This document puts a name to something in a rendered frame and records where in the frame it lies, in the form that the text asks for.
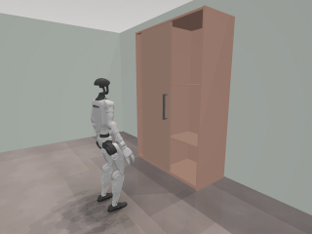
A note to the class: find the left robot forearm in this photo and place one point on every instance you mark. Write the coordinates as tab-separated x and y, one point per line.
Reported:
96	130

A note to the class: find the left robot upper arm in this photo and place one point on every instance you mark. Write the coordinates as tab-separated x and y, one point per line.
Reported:
92	114

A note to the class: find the right robot hand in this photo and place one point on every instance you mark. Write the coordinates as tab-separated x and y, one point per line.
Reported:
126	152

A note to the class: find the right robot forearm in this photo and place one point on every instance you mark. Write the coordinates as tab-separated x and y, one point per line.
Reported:
117	136

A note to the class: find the humanoid robot head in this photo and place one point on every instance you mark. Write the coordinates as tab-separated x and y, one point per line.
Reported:
102	82

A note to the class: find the left robot shin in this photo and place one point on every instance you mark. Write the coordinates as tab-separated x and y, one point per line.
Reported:
105	180

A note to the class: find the wardrobe door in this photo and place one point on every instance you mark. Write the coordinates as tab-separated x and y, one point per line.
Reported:
140	89
156	81

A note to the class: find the right robot upper arm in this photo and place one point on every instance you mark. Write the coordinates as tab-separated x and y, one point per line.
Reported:
109	110

